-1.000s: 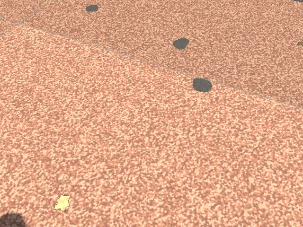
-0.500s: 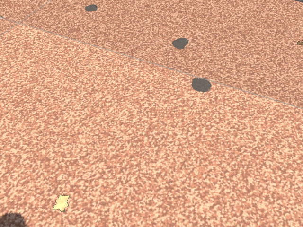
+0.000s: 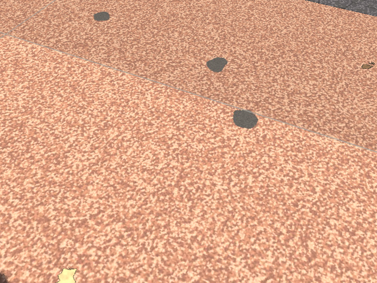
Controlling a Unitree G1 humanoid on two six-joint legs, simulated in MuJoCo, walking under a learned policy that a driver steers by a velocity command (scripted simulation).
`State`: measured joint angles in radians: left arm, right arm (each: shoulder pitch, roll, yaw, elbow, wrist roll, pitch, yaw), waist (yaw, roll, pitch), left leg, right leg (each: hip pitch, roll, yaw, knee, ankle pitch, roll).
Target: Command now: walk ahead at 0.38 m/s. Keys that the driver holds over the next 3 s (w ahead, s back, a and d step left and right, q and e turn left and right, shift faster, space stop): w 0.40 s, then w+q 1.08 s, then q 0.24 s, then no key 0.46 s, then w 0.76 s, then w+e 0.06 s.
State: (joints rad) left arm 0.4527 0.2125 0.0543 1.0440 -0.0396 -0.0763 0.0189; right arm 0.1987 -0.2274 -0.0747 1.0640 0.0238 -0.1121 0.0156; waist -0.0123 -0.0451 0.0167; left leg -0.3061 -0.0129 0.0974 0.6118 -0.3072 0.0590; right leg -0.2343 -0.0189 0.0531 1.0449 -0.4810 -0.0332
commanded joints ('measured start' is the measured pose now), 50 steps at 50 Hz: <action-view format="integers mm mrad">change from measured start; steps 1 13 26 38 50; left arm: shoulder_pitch -121 -457 -123 -201 -161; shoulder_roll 75 44 158 144 250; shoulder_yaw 15 11 42 41 72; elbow -129 -246 -177 -124 -141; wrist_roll -15 13 37 59 16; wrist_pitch -54 -21 -42 -55 13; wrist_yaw -8 -33 -50 -5 15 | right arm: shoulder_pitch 124 241 184 -2 -51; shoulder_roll -79 -132 -125 -66 -133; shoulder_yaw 11 21 19 -17 -41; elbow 2 -13 -97 -175 -304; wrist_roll -12 -21 44 0 11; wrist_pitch -11 16 -10 63 61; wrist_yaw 6 -35 -21 -18 45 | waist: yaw -38 -54 115 7 -58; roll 100 96 -101 0 -61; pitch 48 121 -220 49 -47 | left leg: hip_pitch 321 233 -409 -432 -125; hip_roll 337 218 59 152 -25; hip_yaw -531 -152 -221 -216 60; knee -446 -534 816 321 37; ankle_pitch -87 296 -138 341 104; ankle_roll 169 132 1 -16 97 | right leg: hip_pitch -534 -503 422 100 335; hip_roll -79 -101 -363 -237 -275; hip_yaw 46 -78 459 -135 -318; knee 275 -333 -761 -950 -499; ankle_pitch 171 532 180 460 1248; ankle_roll -69 26 -207 -138 -69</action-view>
